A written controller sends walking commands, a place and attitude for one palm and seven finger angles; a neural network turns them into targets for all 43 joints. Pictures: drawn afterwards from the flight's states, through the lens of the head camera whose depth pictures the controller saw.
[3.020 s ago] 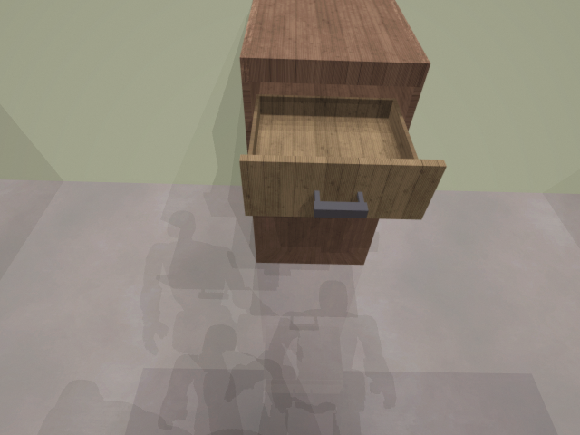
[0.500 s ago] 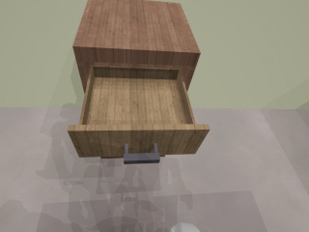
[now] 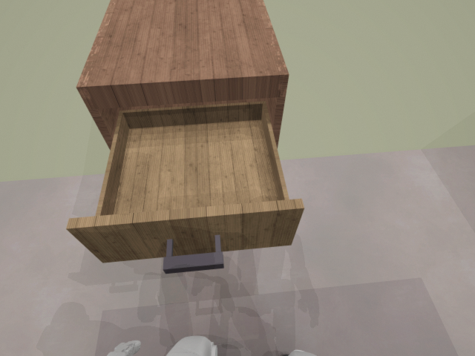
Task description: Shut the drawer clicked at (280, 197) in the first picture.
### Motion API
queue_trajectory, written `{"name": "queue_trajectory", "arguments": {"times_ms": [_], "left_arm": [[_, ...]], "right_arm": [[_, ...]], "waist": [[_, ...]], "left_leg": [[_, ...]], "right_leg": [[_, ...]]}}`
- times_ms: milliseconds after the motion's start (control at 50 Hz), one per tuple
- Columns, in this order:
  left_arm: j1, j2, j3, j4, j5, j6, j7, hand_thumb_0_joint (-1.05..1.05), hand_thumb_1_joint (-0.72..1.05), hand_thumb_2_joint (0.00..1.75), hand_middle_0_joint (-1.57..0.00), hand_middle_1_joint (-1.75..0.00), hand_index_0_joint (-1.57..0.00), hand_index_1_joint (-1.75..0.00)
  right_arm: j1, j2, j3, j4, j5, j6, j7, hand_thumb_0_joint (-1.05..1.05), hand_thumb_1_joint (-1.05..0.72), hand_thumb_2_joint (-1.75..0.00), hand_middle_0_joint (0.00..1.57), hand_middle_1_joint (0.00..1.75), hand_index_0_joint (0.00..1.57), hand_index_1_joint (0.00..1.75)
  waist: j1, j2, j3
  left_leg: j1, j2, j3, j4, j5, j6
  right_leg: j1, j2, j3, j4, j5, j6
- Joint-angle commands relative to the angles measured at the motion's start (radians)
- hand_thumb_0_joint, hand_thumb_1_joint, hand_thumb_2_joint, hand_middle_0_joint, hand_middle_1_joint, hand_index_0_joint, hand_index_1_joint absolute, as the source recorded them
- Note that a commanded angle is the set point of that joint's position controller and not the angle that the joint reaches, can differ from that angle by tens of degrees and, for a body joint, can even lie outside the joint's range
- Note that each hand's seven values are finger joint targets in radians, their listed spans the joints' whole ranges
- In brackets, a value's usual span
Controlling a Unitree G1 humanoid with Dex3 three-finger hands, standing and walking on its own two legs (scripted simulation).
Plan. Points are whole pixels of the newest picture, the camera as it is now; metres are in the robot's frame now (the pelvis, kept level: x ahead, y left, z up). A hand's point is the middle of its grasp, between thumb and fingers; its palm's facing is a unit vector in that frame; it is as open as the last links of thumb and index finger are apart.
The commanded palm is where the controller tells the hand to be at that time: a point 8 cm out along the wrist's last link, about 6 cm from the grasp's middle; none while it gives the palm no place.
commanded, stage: come to a stop and stand still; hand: left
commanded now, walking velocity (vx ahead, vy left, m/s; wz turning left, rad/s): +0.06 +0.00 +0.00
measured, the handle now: (194, 252) +0.30 +0.10 -0.05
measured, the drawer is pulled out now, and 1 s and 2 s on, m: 0.30 0.30 0.30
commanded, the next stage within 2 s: look again from close up in 1.42 s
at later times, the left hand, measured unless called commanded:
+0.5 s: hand out of the picture -0.05 +0.27 -0.17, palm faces -0.08 -0.97 -0.25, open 7.4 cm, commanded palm none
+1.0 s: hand out of the picture +0.12 +0.19 -0.15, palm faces -0.10 -0.96 -0.26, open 7.4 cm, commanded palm none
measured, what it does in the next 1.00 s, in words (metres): steps on the spot: left foot, then right foot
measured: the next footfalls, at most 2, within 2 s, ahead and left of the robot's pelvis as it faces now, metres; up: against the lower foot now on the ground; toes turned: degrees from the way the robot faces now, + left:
left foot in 0.12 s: +0.01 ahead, +0.14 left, +0.00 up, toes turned +2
right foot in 0.28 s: +0.00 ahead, -0.04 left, +0.00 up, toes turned -9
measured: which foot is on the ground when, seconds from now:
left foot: up 0.00-0.10, down 0.12-1.00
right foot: down 0.00-0.12, up 0.14-0.26, down 0.28-0.46, up 0.48-0.70, down 0.72-1.00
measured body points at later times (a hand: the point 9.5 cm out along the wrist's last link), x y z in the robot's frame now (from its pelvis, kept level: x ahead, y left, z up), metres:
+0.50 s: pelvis -0.02 +0.07 +0.00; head +0.03 +0.06 +0.45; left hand -0.04 +0.32 -0.15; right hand +0.05 -0.16 -0.15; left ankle -0.02 +0.13 -0.73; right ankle -0.04 -0.03 -0.72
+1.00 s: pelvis +0.01 +0.02 +0.00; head +0.04 -0.02 +0.45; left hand +0.13 +0.24 -0.13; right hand +0.02 -0.21 -0.17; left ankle -0.02 +0.13 -0.73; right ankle -0.01 -0.09 -0.73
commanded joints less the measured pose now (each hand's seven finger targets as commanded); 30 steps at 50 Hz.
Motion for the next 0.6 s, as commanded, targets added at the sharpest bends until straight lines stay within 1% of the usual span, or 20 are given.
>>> {"name": "queue_trajectory", "arguments": {"times_ms": [0, 40, 60, 80, 100, 120, 140, 160, 180, 220, 260, 300, 320, 340, 380, 400, 440, 460, 500, 580], "left_arm": [[0.052, 0.217, 0.055, -0.066, 0.018, 0.007, 0.012, 0.0, 0.9, 0.9, -0.2, -0.3, -0.2, -0.3], [0.042, 0.222, 0.056, -0.076, 0.02, 0.015, 0.006, 0.0, 0.9, 0.9, -0.2, -0.3, -0.2, -0.3], [-0.03, 0.28, 0.016, -0.119, -0.011, 0.0, 0.014, 0.0, 0.9, 0.9, -0.2, -0.3, -0.2, -0.3], [0.008, 0.177, 0.005, -0.157, -0.008, 0.018, 0.011, 0.0, 0.9, 0.9, -0.2, -0.3, -0.2, -0.3], [0.029, 0.128, -0.013, -0.155, -0.008, 0.024, 0.006, 0.0, 0.9, 0.9, -0.2, -0.3, -0.2, -0.3], [0.077, 0.152, -0.018, -0.14, -0.013, 0.021, -0.002, 0.0, 0.9, 0.9, -0.2, -0.3, -0.2, -0.3], [0.153, 0.14, -0.013, -0.121, -0.011, 0.01, -0.014, 0.0, 0.9, 0.9, -0.2, -0.3, -0.2, -0.3], [0.197, 0.158, -0.014, -0.091, 0.001, 0.021, -0.023, 0.0, 0.9, 0.9, -0.2, -0.3, -0.2, -0.3], [0.197, 0.159, -0.014, -0.068, 0.009, 0.03, -0.026, 0.0, 0.9, 0.9, -0.2, -0.3, -0.2, -0.3], [0.236, 0.161, -0.013, -0.062, 0.017, 0.028, -0.032, 0.0, 0.9, 0.9, -0.2, -0.3, -0.2, -0.3], [0.283, 0.157, -0.014, -0.052, 0.019, 0.015, -0.032, 0.0, 0.9, 0.9, -0.2, -0.3, -0.2, -0.3], [0.3, 0.153, -0.02, -0.061, 0.017, -0.003, -0.029, 0.0, 0.9, 0.9, -0.2, -0.3, -0.2, -0.3], [0.277, 0.167, -0.019, -0.073, 0.015, -0.01, -0.027, 0.0, 0.9, 0.9, -0.2, -0.3, -0.2, -0.3], [0.233, 0.184, -0.014, -0.073, 0.009, -0.018, -0.028, 0.0, 0.9, 0.9, -0.2, -0.3, -0.2, -0.3], [0.133, 0.178, -0.013, -0.104, -0.003, -0.019, -0.024, 0.0, 0.9, 0.9, -0.2, -0.3, -0.2, -0.3], [0.126, 0.164, -0.018, -0.113, -0.007, -0.016, -0.024, 0.0, 0.9, 0.9, -0.2, -0.3, -0.2, -0.3], [0.209, 0.133, -0.028, -0.11, -0.007, -0.018, -0.033, 0.0, 0.9, 0.9, -0.2, -0.3, -0.2, -0.3], [0.222, 0.161, -0.026, -0.106, -0.001, -0.012, -0.032, 0.0, 0.9, 0.9, -0.2, -0.3, -0.2, -0.3], [0.215, 0.152, -0.021, -0.076, -0.002, -0.003, -0.033, 0.0, 0.9, 0.9, -0.2, -0.3, -0.2, -0.3], [0.205, 0.114, -0.023, -0.062, -0.01, 0.003, -0.032, 0.0, 0.9, 0.9, -0.2, -0.3, -0.2, -0.3]], "right_arm": [[0.134, -0.034, -0.01, -0.034, 0.002, -0.013, 0.005, 0.0, -0.9, -0.9, 0.2, 0.3, 0.2, 0.3], [0.171, -0.027, -0.007, -0.028, 0.007, -0.032, 0.007, 0.0, -0.9, -0.9, 0.2, 0.3, 0.2, 0.3], [0.178, -0.144, 0.001, -0.113, -0.017, -0.048, 0.019, 0.0, -0.9, -0.9, 0.2, 0.3, 0.2, 0.3], [0.098, -0.137, -0.027, -0.164, -0.019, -0.079, 0.015, 0.0, -0.9, -0.9, 0.2, 0.3, 0.2, 0.3], [0.027, -0.234, -0.039, -0.192, -0.031, -0.088, 0.006, 0.0, -0.9, -0.9, 0.2, 0.3, 0.2, 0.3], [-0.073, -0.236, -0.025, -0.223, -0.021, -0.076, 0.005, 0.0, -0.9, -0.9, 0.2, 0.3, 0.2, 0.3], [-0.124, -0.252, -0.026, -0.247, -0.023, -0.068, 0.008, 0.0, -0.9, -0.9, 0.2, 0.3, 0.2, 0.3], [-0.144, -0.271, -0.025, -0.237, -0.024, -0.071, 0.016, 0.0, -0.9, -0.9, 0.2, 0.3, 0.2, 0.3], [-0.158, -0.244, -0.02, -0.235, -0.02, -0.059, 0.016, 0.0, -0.9, -0.9, 0.2, 0.3, 0.2, 0.3], [-0.174, -0.226, -0.005, -0.238, -0.016, -0.044, 0.017, 0.0, -0.9, -0.9, 0.2, 0.3, 0.2, 0.3], [-0.129, -0.212, 0.001, -0.229, -0.017, -0.041, 0.019, 0.0, -0.9, -0.9, 0.2, 0.3, 0.2, 0.3], [-0.076, -0.179, 0.007, -0.228, -0.008, -0.035, 0.01, 0.0, -0.9, -0.9, 0.2, 0.3, 0.2, 0.3], [-0.041, -0.144, 0.015, -0.223, 0.0, -0.035, 0.007, 0.0, -0.9, -0.9, 0.2, 0.3, 0.2, 0.3], [0.012, -0.12, 0.023, -0.206, 0.001, -0.034, 0.007, 0.0, -0.9, -0.9, 0.2, 0.3, 0.2, 0.3], [0.096, -0.12, 0.023, -0.169, -0.003, -0.048, 0.0, 0.0, -0.9, -0.9, 0.2, 0.3, 0.2, 0.3], [0.11, -0.134, 0.024, -0.155, -0.003, -0.059, -0.003, 0.0, -0.9, -0.9, 0.2, 0.3, 0.2, 0.3], [0.112, -0.216, 0.004, -0.138, -0.011, -0.079, -0.013, 0.0, -0.9, -0.9, 0.2, 0.3, 0.2, 0.3], [0.147, -0.226, -0.001, -0.128, -0.008, -0.081, -0.02, 0.0, -0.9, -0.9, 0.2, 0.3, 0.2, 0.3], [0.12, -0.191, 0.009, -0.116, -0.004, -0.087, -0.029, 0.0, -0.9, -0.9, 0.2, 0.3, 0.2, 0.3], [0.056, -0.167, 0.019, -0.113, -0.003, -0.093, -0.025, 0.0, -0.9, -0.9, 0.2, 0.3, 0.2, 0.3]], "waist": [[0.016, -0.238, -0.167], [0.006, -0.253, -0.176], [-0.061, -0.017, -0.092], [-0.025, 0.188, -0.18], [-0.011, 0.377, -0.15], [0.048, 0.292, -0.102], [0.087, 0.173, -0.139], [0.087, 0.273, -0.151], [0.08, 0.328, -0.052], [0.101, 0.216, 0.123], [0.101, 0.034, 0.18], [0.067, -0.138, 0.162], [0.032, -0.207, 0.103], [-0.016, -0.293, -0.034], [-0.067, -0.231, -0.135], [-0.072, -0.095, -0.167], [-0.031, 0.253, -0.22], [-0.032, 0.24, -0.226], [0.0, 0.111, -0.172], [0.035, 0.041, -0.146]], "left_leg": [[0.1, 0.037, -0.021, -0.16, 0.015, 0.006], [0.186, 0.025, 0.018, -0.372, 0.066, 0.021], [0.243, 0.044, -0.11, -0.721, 0.157, 0.081], [0.246, 0.139, -0.151, -0.793, 0.078, 0.101], [0.148, 0.244, -0.327, -0.902, -0.048, 0.143], [0.053, 0.208, -0.219, -0.912, -0.071, 0.168], [-0.064, 0.187, -0.14, -0.876, -0.154, 0.145], [-0.07, 0.173, -0.2, -0.873, -0.274, 0.147], [-0.143, 0.197, -0.215, -0.92, -0.352, 0.162], [-0.252, 0.23, -0.225, -0.941, -0.38, 0.179], [-0.227, 0.235, -0.231, -0.903, -0.329, 0.184], [-0.062, 0.145, -0.172, -0.748, -0.151, 0.15], [0.039, 0.073, -0.094, -0.633, -0.021, 0.127], [0.18, 0.032, -0.007, -0.527, 0.091, 0.107], [0.351, 0.046, 0.005, -0.553, 0.181, 0.104], [0.406, 0.085, -0.039, -0.64, 0.219, 0.116], [0.524, 0.297, -0.331, -0.802, 0.464, 0.204], [0.589, 0.353, -0.385, -0.806, 0.663, 0.249], [0.499, 0.352, -0.293, -0.782, 0.813, 0.273], [0.355, 0.272, -0.14, -0.753, 0.892, 0.232]], "right_leg": [[0.066, -0.237, 0.169, -0.15, 0.377, -0.2], [0.043, -0.206, 0.175, -0.131, 0.198, -0.171], [0.015, -0.125, 0.202, 0.086, 0.021, -0.106], [-0.127, 0.018, 0.059, 0.212, -0.279, -0.045], [-0.159, 0.1, 0.025, 0.33, -0.304, -0.014], [-0.06, 0.08, 0.063, 0.314, -0.251, -0.029], [0.109, 0.097, 0.009, 0.278, -0.205, -0.026], [0.096, 0.119, 0.007, 0.275, -0.169, -0.023], [0.087, 0.114, 0.008, 0.303, -0.147, -0.028], [0.068, 0.113, 0.012, 0.287, -0.176, -0.039], [0.057, 0.117, 0.038, 0.172, -0.207, -0.055], [-0.051, 0.078, 0.173, -0.105, -0.295, -0.095], [-0.112, 0.012, 0.298, -0.237, -0.378, -0.133], [-0.108, -0.041, 0.349, -0.305, -0.406, -0.153], [-0.123, -0.039, 0.256, -0.236, -0.293, -0.155], [-0.123, -0.006, 0.191, -0.14, -0.214, -0.128], [-0.215, 0.111, 0.047, 0.163, -0.188, -0.05], [-0.272, 0.112, 0.072, 0.309, -0.324, -0.043], [-0.275, 0.072, 0.118, 0.421, -0.308, -0.03], [-0.103, 0.054, 0.069, 0.277, -0.227, -0.012]]}}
